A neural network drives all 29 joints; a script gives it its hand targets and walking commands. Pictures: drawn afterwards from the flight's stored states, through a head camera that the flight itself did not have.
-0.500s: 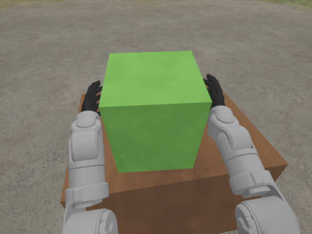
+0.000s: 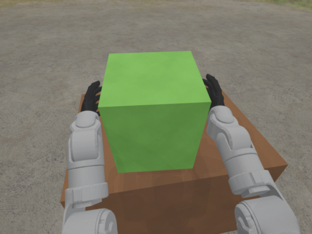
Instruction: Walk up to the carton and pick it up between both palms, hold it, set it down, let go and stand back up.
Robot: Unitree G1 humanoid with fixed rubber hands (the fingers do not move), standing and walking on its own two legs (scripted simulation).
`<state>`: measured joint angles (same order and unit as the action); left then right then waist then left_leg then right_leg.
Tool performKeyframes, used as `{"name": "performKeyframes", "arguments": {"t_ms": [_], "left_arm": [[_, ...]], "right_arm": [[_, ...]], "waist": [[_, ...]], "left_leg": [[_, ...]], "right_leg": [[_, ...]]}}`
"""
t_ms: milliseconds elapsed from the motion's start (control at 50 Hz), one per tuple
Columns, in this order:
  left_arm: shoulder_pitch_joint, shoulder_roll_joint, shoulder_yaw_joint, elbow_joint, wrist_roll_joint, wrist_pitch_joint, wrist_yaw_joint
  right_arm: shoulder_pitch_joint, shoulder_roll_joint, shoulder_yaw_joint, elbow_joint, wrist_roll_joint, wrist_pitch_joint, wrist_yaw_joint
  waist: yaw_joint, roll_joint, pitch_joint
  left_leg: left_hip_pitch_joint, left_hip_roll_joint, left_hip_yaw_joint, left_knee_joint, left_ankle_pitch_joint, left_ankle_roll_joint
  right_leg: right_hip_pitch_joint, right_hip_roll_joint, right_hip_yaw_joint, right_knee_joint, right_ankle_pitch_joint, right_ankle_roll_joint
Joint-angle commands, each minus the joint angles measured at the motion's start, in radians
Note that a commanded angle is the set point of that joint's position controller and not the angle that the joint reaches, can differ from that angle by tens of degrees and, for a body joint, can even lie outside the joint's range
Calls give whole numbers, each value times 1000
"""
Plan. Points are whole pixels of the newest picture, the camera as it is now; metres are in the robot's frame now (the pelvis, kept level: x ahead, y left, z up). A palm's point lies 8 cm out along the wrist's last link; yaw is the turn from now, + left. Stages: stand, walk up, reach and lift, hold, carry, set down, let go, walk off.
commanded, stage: hold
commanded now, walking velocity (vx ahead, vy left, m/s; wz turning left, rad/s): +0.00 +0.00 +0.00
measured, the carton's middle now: (153, 114) +0.39 +0.01 +0.16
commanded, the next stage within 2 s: none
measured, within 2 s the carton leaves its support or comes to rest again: neither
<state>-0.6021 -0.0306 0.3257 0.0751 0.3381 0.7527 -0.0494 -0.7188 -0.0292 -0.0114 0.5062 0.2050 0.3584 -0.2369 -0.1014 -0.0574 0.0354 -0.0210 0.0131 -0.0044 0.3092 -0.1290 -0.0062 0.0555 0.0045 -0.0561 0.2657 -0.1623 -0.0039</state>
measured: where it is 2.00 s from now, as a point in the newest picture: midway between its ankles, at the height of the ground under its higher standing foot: outside the picture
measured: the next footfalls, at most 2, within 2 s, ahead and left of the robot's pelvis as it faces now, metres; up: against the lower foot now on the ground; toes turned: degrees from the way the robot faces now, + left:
none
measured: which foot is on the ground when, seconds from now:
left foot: down 0.00-1.00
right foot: down 0.00-1.00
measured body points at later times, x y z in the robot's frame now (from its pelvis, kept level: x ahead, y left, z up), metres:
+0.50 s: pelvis +0.00 +0.00 +0.00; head -0.05 +0.02 +0.45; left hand +0.36 +0.16 +0.20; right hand +0.37 -0.14 +0.20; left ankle +0.04 +0.12 -0.75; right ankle +0.00 -0.11 -0.75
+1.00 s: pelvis +0.00 +0.00 +0.00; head -0.05 +0.02 +0.45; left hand +0.36 +0.16 +0.19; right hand +0.37 -0.14 +0.20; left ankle +0.04 +0.12 -0.75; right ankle +0.00 -0.11 -0.75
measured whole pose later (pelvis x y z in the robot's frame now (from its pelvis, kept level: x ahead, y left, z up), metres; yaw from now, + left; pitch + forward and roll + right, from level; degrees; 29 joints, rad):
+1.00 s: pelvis +0.00 +0.00 +0.00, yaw +0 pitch -10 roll -1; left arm -0.58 -0.03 0.32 0.06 0.34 0.76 -0.05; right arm -0.70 -0.03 0.01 0.50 0.20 0.35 -0.24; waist -0.09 -0.04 0.05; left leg -0.02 0.01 0.00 0.32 -0.13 0.00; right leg 0.05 0.00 -0.05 0.29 -0.17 0.00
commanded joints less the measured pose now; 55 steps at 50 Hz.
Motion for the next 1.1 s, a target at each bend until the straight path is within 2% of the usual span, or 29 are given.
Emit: {"name": "performKeyframes", "arguments": {"t_ms": [0,80,100,180,340,380,580,780,940,1080], "left_arm": [[-690,-509,-517,-127,-166,-73,-131],[-686,-508,-516,-129,-164,-72,-131],[-629,-490,-489,-108,-132,-62,-129],[-625,-491,-505,-164,-140,-48,-130],[-663,-488,-520,-165,-168,-71,-126],[-671,-493,-537,-180,-180,-76,-125],[-668,-483,-484,-94,-150,-61,-139],[-650,-486,-496,-144,-149,-64,-141],[-677,-491,-521,-160,-167,-74,-124],[-670,-493,-509,-111,-157,-64,-131]], "right_arm": [[-676,554,349,-275,75,-66,111],[-675,554,353,-277,77,-67,111],[-627,527,344,-244,67,-60,109],[-632,529,359,-273,87,-63,107],[-672,563,378,-327,77,-72,101],[-670,570,386,-338,83,-72,99],[-658,553,328,-238,43,-57,107],[-667,556,372,-288,82,-74,98],[-666,560,359,-288,70,-75,109],[-664,542,328,-250,50,-72,112]], "waist": [[-11,89,-399],[-8,88,-400],[8,116,-361],[8,107,-379],[10,63,-413],[5,71,-436],[8,76,-347],[9,85,-407],[8,86,-400],[0,90,-366]], "left_leg": [[182,-44,32,5,203,-21],[183,-44,32,7,208,-21],[177,-43,35,8,207,-26],[181,-41,38,13,239,-29],[157,-46,40,11,202,-13],[164,-48,38,18,214,-14],[121,-44,45,-18,108,-5],[175,-51,41,21,240,-21],[165,-42,38,10,190,-19],[152,-39,42,-4,147,-17]], "right_leg": [[-14,48,-35,-28,153,52],[-10,48,-35,-28,159,53],[-11,45,-24,-20,149,54],[11,49,-28,-13,169,56],[16,47,-23,-10,182,67],[19,48,-20,-7,196,68],[-5,36,-22,-22,93,63],[31,45,-27,-2,215,68],[-10,47,-28,-11,139,61],[-20,43,-28,-22,87,54]]}}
